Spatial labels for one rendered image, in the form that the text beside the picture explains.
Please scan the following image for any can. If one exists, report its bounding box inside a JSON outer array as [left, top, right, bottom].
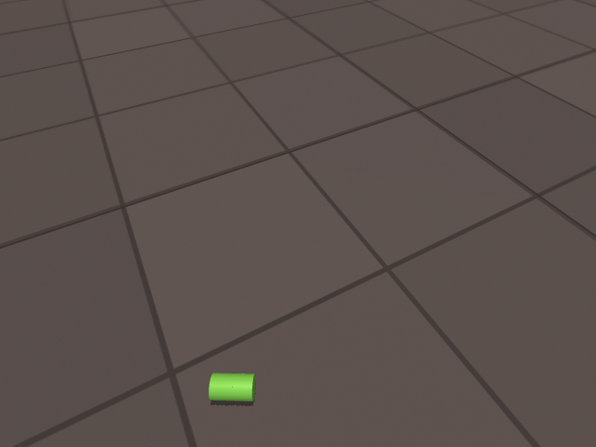
[[209, 372, 256, 401]]

